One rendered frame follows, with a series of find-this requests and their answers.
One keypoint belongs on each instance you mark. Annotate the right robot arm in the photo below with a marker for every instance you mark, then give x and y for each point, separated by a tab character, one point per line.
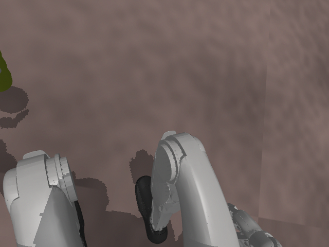
263	239

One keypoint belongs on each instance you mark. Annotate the cup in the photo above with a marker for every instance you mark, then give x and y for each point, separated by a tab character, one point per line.
5	75

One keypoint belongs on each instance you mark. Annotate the right robot hand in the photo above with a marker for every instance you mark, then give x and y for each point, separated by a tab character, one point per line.
244	223

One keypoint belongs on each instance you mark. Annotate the right robot foot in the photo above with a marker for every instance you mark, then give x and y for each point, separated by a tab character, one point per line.
144	202

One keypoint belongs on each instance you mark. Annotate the left robot foot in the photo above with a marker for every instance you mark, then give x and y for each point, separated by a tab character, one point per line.
81	222

